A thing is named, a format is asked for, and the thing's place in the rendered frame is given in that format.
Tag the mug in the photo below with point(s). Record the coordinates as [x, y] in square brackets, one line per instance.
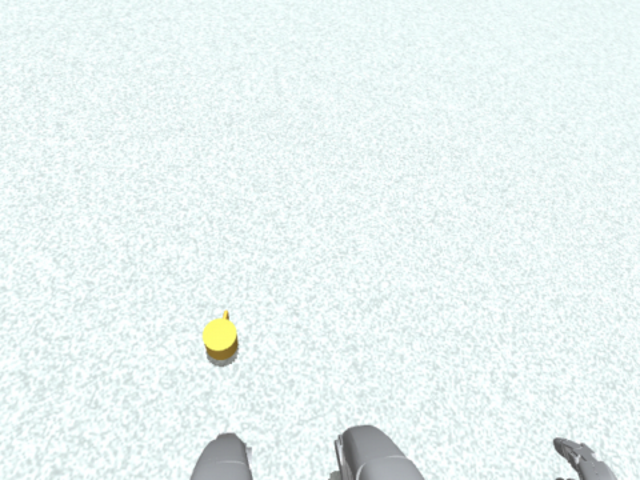
[220, 338]

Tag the right robot hand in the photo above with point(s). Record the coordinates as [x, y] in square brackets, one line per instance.
[583, 460]

